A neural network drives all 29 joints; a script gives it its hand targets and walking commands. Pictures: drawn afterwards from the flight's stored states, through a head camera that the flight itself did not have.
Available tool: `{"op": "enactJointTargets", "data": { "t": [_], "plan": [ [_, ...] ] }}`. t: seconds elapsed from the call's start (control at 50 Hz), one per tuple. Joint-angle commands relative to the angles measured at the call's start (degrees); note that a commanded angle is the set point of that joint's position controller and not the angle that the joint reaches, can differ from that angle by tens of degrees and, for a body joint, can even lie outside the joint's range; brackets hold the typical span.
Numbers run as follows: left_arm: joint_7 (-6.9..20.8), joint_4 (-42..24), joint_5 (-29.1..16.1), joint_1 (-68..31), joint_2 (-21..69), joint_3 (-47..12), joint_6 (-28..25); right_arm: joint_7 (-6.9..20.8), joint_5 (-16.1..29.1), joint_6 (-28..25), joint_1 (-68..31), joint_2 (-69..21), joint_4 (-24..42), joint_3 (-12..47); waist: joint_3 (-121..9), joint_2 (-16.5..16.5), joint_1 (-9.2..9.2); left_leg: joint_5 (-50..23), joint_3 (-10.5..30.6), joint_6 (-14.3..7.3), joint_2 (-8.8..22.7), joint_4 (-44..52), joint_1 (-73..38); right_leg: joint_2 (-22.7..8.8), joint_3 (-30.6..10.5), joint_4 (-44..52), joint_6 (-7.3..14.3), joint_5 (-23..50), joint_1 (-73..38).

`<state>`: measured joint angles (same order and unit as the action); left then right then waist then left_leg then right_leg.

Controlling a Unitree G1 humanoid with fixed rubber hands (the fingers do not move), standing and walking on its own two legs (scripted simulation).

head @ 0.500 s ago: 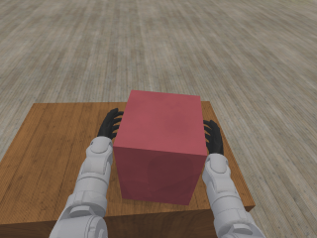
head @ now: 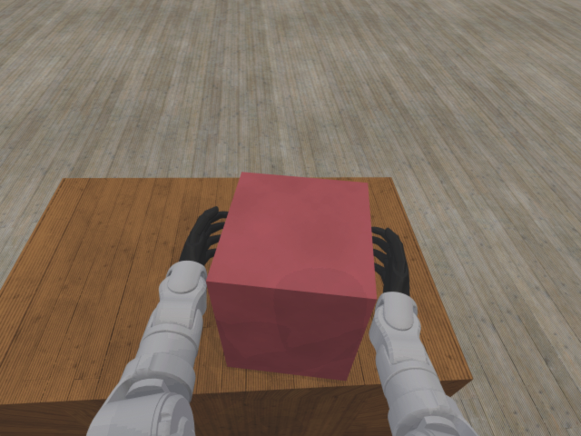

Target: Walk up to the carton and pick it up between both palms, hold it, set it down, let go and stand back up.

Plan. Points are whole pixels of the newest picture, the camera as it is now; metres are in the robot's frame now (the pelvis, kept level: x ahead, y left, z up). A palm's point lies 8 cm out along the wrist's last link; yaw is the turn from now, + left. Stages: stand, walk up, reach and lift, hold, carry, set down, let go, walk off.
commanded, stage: set down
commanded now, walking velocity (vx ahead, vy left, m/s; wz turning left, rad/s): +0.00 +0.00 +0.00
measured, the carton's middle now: (294, 278) +0.38 -0.04 -0.01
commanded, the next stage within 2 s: none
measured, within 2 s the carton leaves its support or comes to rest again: rests again in 0.04 s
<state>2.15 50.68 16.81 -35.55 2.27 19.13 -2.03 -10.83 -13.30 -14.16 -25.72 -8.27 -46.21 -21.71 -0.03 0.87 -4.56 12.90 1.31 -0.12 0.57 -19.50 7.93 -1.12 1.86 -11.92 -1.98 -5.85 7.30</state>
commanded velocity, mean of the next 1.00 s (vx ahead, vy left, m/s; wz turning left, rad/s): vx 0.00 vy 0.00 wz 0.00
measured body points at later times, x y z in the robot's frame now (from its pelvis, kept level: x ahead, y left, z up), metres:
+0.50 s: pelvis -0.01 +0.00 +0.00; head +0.03 +0.02 +0.45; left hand +0.40 +0.11 +0.04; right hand +0.33 -0.18 +0.03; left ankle -0.03 +0.11 -0.75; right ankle +0.00 -0.14 -0.75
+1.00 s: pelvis -0.01 +0.00 +0.00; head +0.04 +0.02 +0.45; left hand +0.40 +0.11 +0.04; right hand +0.33 -0.18 +0.03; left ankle -0.03 +0.11 -0.75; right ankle +0.00 -0.14 -0.75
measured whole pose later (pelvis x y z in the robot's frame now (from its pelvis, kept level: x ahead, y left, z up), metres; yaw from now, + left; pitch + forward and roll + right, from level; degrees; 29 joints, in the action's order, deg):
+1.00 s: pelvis -0.01 +0.00 +0.00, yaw -1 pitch +2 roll -1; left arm 5.3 51.7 26.2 -39.2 5.1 28.6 -9.8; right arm -9.5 -22.3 -26.3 -29.5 -10.5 -52.4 -34.1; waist 3.9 2.6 -2.7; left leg 10.8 0.3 -0.4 0.4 -17.3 8.8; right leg -1.3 1.1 -10.3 -1.9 -3.8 8.7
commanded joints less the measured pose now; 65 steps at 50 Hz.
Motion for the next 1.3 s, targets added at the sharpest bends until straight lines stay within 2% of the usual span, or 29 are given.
{"op": "enactJointTargets", "data": {
  "t": [0.0,0.08,0.14,0.16,0.2,0.22,0.24,0.32,0.36,0.4,0.44,0.52,0.54,0.56,0.58,0.6,0.66,0.68,0.78,0.8,0.84,0.86,0.88,1.04,1.12,1.14,1.16,1.22,1.28],
  "plan": [
    [8.67,-2.31,0.60,-33.08,33.91,-18.74,-5.53,7.06,-3.17,-4.91,-33.84,-33.64,2.92,23.25,-23.80,0.23,-0.34,-17.09,-5.86,2.62,-2.17,2.42,4.85,2.09,2.42,-5.49,-0.23,22.14,-20.64],
    [8.48,-0.35,1.94,-29.45,35.38,-18.49,-5.56,6.93,-4.02,-7.70,-35.98,-32.08,2.25,21.28,-23.97,-2.77,-0.90,-25.24,-5.53,4.67,-1.18,-0.11,0.52,3.00,3.00,-5.04,0.72,23.22,-17.36],
    [7.68,-1.77,2.81,-27.91,35.30,-18.58,-6.40,7.04,-4.24,-8.96,-32.28,-31.76,0.10,21.52,-24.82,-3.43,-0.27,-27.07,-5.91,5.05,-1.08,0.04,-1.64,3.75,3.81,-4.04,1.21,22.01,-15.06],
    [7.77,1.47,3.69,-26.58,33.83,-16.28,-6.26,7.24,-4.43,-9.40,-32.23,-30.45,0.43,21.42,-23.18,-2.63,0.76,-26.99,-6.02,4.75,-1.18,-0.19,-0.73,3.58,3.83,-3.89,1.47,21.66,-14.89],
    [7.88,1.79,4.30,-25.28,34.46,-15.89,-6.31,7.25,-5.64,-10.47,-32.15,-30.20,-0.99,19.60,-22.50,-2.64,-0.11,-25.32,-5.84,4.87,-1.04,0.41,-0.83,3.33,4.01,-3.21,1.34,20.79,-14.47],
    [7.78,1.95,4.33,-25.73,34.70,-15.73,-6.79,7.33,-5.52,-11.02,-33.63,-30.05,-0.73,19.81,-21.71,-2.17,1.34,-24.54,-6.29,4.73,-1.08,0.72,0.53,3.55,4.18,-3.18,1.45,19.14,-15.08],
    [7.43,1.89,4.64,-27.64,34.80,-15.27,-7.25,7.72,-5.74,-11.46,-34.92,-29.53,-0.88,18.47,-21.64,-3.10,1.22,-23.44,-6.12,4.71,-0.92,1.33,0.37,3.48,4.47,-2.88,1.55,17.42,-14.45],
    [7.38,4.39,5.61,-26.29,33.20,-14.15,-7.89,7.55,-9.34,-11.93,-31.63,-28.53,-2.54,15.06,-16.97,-0.76,-0.57,-16.91,-6.94,3.99,-0.83,2.29,0.96,3.32,4.91,-1.64,1.54,12.63,-11.51],
    [7.17,4.46,6.94,-25.74,31.14,-12.11,-7.78,7.86,-9.89,-11.87,-31.33,-28.33,-5.33,13.82,-17.15,-1.76,1.16,-15.73,-7.56,3.47,-1.17,3.61,2.08,3.14,4.62,-1.25,1.62,11.98,-12.25],
    [6.95,5.68,7.45,-25.62,31.69,-10.77,-8.44,7.77,-11.31,-12.38,-31.37,-28.63,-4.83,13.47,-18.46,-1.00,1.42,-15.60,-8.10,3.24,-1.29,3.66,2.39,3.28,4.65,-1.68,1.43,12.98,-12.41],
    [6.61,4.53,7.83,-26.04,30.88,-10.27,-8.53,8.07,-10.07,-12.47,-31.39,-27.97,-6.68,12.74,-16.99,-3.16,2.19,-14.65,-7.87,3.22,-1.26,3.94,2.41,3.12,4.54,-0.93,1.60,9.96,-11.03],
    [6.59,5.57,7.71,-27.12,30.89,-9.56,-9.11,7.73,-13.18,-12.47,-30.82,-28.27,-6.07,10.08,-17.26,-0.84,1.39,-12.19,-9.00,2.54,-1.47,4.77,2.79,2.73,4.63,-0.27,1.24,8.83,-11.91],
    [6.85,7.34,8.45,-25.13,30.33,-8.35,-8.77,8.21,-11.93,-12.36,-30.96,-29.11,-6.68,10.71,-14.50,-0.14,2.61,-11.76,-8.52,2.10,-1.59,4.84,3.50,2.71,4.25,-0.32,1.32,8.50,-11.73],
    [6.85,8.54,8.75,-25.48,29.72,-7.56,-8.85,8.14,-12.95,-12.74,-32.93,-27.50,-4.76,8.79,-15.26,0.14,1.70,-9.47,-8.63,2.04,-1.40,5.50,4.15,2.67,4.58,-0.13,1.28,6.50,-11.48],
    [6.98,8.18,10.05,-24.12,29.23,-6.80,-8.42,8.24,-13.02,-12.11,-30.41,-27.97,-7.92,8.74,-12.48,-1.01,1.90,-8.81,-8.55,1.70,-1.68,5.49,3.95,2.39,3.76,-0.38,1.04,6.67,-11.65],
    [7.01,8.24,9.67,-23.43,29.71,-7.91,-8.62,8.40,-12.64,-12.70,-30.50,-27.03,-7.13,9.12,-14.21,-2.28,2.20,-10.24,-8.75,2.39,-1.04,5.47,3.31,2.73,4.51,-0.20,1.49,7.17,-10.83],
    [6.96,6.09,9.73,-25.86,28.36,-6.72,-9.11,7.94,-14.14,-12.18,-29.37,-27.52,-8.93,6.82,-12.14,-0.47,0.89,-7.57,-8.59,2.09,-1.39,5.59,3.70,2.89,4.59,0.02,0.90,4.41,-10.11],
    [7.10,7.04,10.82,-24.19,27.93,-4.67,-8.48,8.00,-14.37,-11.87,-29.07,-28.13,-8.29,7.76,-11.36,-0.15,2.92,-6.94,-8.75,1.51,-1.41,6.20,4.90,2.58,3.90,0.09,0.85,3.82,-11.52],
    [7.17,5.34,11.44,-23.19,30.11,-5.97,-8.76,8.19,-15.21,-12.40,-27.23,-30.03,-9.01,6.80,-11.31,-1.90,1.87,-7.84,-8.25,1.71,-1.29,6.25,4.47,2.58,4.21,0.28,0.97,4.01,-10.47],
    [6.98,6.30,11.63,-22.35,28.16,-4.39,-8.39,8.05,-15.43,-12.59,-27.77,-28.68,-8.60,6.63,-10.33,-0.78,2.64,-7.93,-8.72,1.53,-1.58,5.67,4.43,2.73,4.26,-0.03,0.78,4.88,-10.75],
    [6.89,4.25,11.57,-23.59,29.38,-6.68,-8.67,8.17,-15.97,-12.81,-27.94,-28.78,-9.32,5.72,-12.65,-2.27,0.36,-9.28,-8.24,2.37,-1.21,5.46,2.28,3.08,5.67,0.23,1.02,4.92,-8.35],
    [7.02,5.60,11.15,-20.95,30.01,-6.05,-8.39,8.15,-15.60,-13.14,-27.40,-29.21,-7.98,6.73,-11.15,-1.40,2.07,-10.63,-8.18,2.10,-1.13,5.22,3.36,2.94,5.01,0.19,1.17,5.82,-9.33],
    [7.19,5.56,11.71,-22.80,28.88,-5.59,-8.43,8.02,-15.26,-13.28,-27.31,-27.67,-9.32,6.21,-11.31,-1.46,1.08,-11.05,-8.00,1.91,-1.02,5.03,2.91,2.98,5.12,0.45,1.11,6.07,-8.89],
    [6.83,6.40,13.52,-21.99,24.99,-2.49,-8.73,7.91,-17.25,-13.31,-25.19,-26.33,-11.56,2.13,-8.31,-2.45,1.70,-6.74,-6.96,1.46,-1.08,5.10,5.01,2.56,4.79,0.23,0.76,0.90,-5.75],
    [4.79,5.40,11.80,-21.01,16.38,-0.73,-8.84,6.59,-14.43,-12.75,-22.54,-18.54,-12.03,1.88,-8.74,-1.86,2.16,-8.39,-7.74,1.19,-1.53,5.34,3.26,2.42,4.58,0.11,0.62,3.13,-8.25],
    [4.09,5.72,11.11,-21.10,15.16,-1.35,-9.12,5.94,-14.33,-12.65,-21.45,-17.11,-14.05,0.58,-8.24,-1.20,0.71,-6.87,-7.37,1.04,-1.64,5.07,3.87,2.43,4.78,0.08,0.25,2.78,-6.78],
    [3.13,6.57,9.23,-19.81,9.06,-0.29,-9.15,5.00,-11.49,-11.98,-20.32,-11.41,-14.87,1.49,-7.47,-1.45,2.29,-6.33,-7.44,0.75,-1.46,5.27,4.51,2.33,4.29,-0.06,0.65,1.89,-7.08],
    [-0.46,3.88,3.15,-20.73,-0.76,-3.18,-9.58,1.89,-4.91,-11.49,-20.00,0.69,-16.57,1.70,-11.97,-3.12,0.76,-5.94,-6.26,1.47,-1.01,4.06,4.24,3.28,3.90,-1.65,1.01,1.91,-3.79],
    [-3.80,2.80,-5.29,-26.96,-4.71,-7.56,-11.34,0.42,3.86,-11.87,-25.51,1.53,-14.05,7.61,-21.54,-4.02,2.79,-8.14,-6.49,1.56,-1.33,0.25,9.55,3.24,1.90,-5.57,1.24,7.37,-3.53]
  ]
}}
